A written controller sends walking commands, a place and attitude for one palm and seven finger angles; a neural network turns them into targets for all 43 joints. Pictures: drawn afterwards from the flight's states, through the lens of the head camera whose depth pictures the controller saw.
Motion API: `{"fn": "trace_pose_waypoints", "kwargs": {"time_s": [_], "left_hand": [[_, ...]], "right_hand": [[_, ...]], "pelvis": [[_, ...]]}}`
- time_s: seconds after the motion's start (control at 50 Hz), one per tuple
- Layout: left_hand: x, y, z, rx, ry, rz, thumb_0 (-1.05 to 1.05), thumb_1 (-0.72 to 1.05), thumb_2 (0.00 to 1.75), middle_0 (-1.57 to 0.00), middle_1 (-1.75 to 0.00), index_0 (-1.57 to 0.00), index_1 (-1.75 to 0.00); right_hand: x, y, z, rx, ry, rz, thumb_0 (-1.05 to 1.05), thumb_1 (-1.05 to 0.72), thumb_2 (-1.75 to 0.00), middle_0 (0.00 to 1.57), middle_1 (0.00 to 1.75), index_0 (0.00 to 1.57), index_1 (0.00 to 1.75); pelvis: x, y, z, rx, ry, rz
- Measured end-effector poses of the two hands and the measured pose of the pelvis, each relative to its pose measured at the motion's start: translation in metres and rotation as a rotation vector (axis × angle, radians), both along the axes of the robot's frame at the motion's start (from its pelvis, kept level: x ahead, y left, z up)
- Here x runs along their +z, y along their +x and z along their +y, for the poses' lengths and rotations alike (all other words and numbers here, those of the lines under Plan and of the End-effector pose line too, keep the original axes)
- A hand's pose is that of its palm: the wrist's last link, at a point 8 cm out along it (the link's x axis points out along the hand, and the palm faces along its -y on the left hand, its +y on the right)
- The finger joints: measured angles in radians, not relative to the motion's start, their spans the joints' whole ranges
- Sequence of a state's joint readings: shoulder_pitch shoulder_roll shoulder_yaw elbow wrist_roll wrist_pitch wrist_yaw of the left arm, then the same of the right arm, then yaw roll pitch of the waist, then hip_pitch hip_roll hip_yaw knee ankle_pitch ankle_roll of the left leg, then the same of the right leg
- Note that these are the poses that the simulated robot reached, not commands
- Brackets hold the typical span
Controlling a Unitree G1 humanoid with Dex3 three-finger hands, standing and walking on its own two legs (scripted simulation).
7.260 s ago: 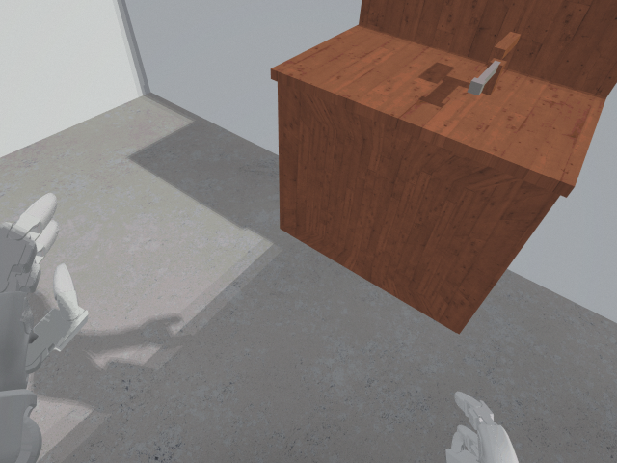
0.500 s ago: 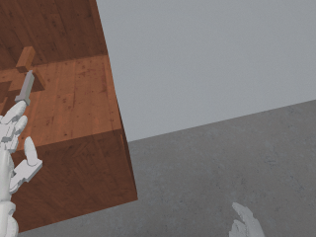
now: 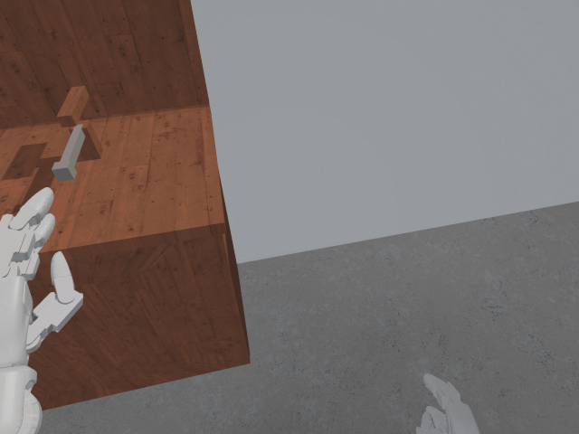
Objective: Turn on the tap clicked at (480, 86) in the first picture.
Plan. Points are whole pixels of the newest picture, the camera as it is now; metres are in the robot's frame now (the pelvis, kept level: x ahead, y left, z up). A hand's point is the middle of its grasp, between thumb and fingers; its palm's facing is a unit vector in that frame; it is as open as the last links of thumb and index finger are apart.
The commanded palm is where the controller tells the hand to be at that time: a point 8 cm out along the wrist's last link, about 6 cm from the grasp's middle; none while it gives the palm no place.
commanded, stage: come to a stop and stand still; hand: left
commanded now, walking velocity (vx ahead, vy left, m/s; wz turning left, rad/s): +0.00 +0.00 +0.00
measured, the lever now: (64, 170) +0.52 +0.48 +0.08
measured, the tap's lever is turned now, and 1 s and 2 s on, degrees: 0 0 0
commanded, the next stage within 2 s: look again from close up in 1.12 s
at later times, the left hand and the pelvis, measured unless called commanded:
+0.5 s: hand (47, 308) +0.20 +0.27 +0.16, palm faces +0.40 -0.82 -0.40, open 7.4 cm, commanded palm +0.15 +0.31 +0.18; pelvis -0.01 +0.03 +0.00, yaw +0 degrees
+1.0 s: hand (65, 282) +0.23 +0.28 +0.15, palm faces +0.38 -0.85 -0.37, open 7.4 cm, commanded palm +0.18 +0.32 +0.18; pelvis +0.02 +0.04 +0.00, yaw +0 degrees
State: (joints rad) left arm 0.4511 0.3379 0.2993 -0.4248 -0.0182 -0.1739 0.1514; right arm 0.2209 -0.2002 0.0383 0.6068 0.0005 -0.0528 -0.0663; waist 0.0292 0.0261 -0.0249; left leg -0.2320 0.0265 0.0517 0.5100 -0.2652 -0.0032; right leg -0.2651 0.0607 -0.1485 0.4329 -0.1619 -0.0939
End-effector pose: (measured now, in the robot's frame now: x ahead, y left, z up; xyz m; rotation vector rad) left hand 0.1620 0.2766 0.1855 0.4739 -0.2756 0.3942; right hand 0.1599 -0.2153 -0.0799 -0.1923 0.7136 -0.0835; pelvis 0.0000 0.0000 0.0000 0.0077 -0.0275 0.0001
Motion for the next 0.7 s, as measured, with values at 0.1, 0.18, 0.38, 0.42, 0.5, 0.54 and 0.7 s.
{"fn": "trace_pose_waypoints", "kwargs": {"time_s": [0.1, 0.18, 0.38, 0.42, 0.5, 0.54, 0.7], "left_hand": [[-0.010, -0.002, 0.000, 0.001, -0.024, 0.040, 0.01, 0.89, 0.89, -0.21, -0.30, -0.21, -0.30], [-0.019, -0.006, 0.003, -0.011, -0.047, 0.059, 0.01, 0.89, 0.89, -0.21, -0.30, -0.21, -0.30], [-0.001, -0.013, 0.023, -0.019, 0.008, 0.009, 0.01, 0.89, 0.89, -0.21, -0.30, -0.21, -0.30], [-0.002, -0.010, 0.029, -0.013, 0.009, 0.012, 0.01, 0.89, 0.89, -0.21, -0.30, -0.21, -0.30], [-0.012, -0.006, 0.036, -0.006, -0.013, 0.051, 0.01, 0.89, 0.89, -0.21, -0.30, -0.21, -0.30], [-0.016, -0.004, 0.036, -0.008, -0.024, 0.066, 0.01, 0.89, 0.89, -0.20, -0.30, -0.21, -0.30], [-0.009, 0.005, 0.038, -0.020, -0.016, 0.023, 0.01, 0.89, 0.89, -0.21, -0.30, -0.21, -0.30]], "right_hand": [[-0.003, -0.010, 0.002, 0.002, 0.010, 0.028, 0.01, -0.91, -0.90, 0.21, 0.30, 0.20, 0.30], [-0.004, -0.024, -0.001, -0.006, -0.022, 0.064, 0.01, -0.91, -0.90, 0.21, 0.30, 0.20, 0.30], [-0.002, -0.046, 0.001, -0.044, -0.067, 0.098, 0.02, -0.91, -0.90, 0.21, 0.30, 0.20, 0.30], [-0.003, -0.046, 0.004, -0.049, -0.061, 0.094, 0.02, -0.91, -0.90, 0.21, 0.30, 0.20, 0.30], [-0.003, -0.043, 0.013, -0.057, -0.043, 0.080, 0.02, -0.91, -0.90, 0.21, 0.30, 0.20, 0.30], [-0.003, -0.040, 0.018, -0.053, -0.038, 0.074, 0.02, -0.91, -0.90, 0.21, 0.30, 0.20, 0.30], [-0.002, -0.021, 0.031, -0.018, -0.034, 0.063, 0.02, -0.91, -0.90, 0.21, 0.30, 0.20, 0.30]], "pelvis": [[0.000, -0.008, 0.000, 0.000, -0.004, 0.008], [-0.001, -0.014, 0.003, 0.007, -0.008, 0.001], [0.002, -0.016, 0.021, 0.002, -0.016, -0.004], [0.002, -0.016, 0.024, -0.001, -0.012, -0.005], [0.002, -0.013, 0.031, -0.007, -0.011, -0.002], [0.002, -0.011, 0.033, -0.007, -0.011, 0.001], [0.001, 0.000, 0.037, -0.003, -0.011, 0.010]]}}
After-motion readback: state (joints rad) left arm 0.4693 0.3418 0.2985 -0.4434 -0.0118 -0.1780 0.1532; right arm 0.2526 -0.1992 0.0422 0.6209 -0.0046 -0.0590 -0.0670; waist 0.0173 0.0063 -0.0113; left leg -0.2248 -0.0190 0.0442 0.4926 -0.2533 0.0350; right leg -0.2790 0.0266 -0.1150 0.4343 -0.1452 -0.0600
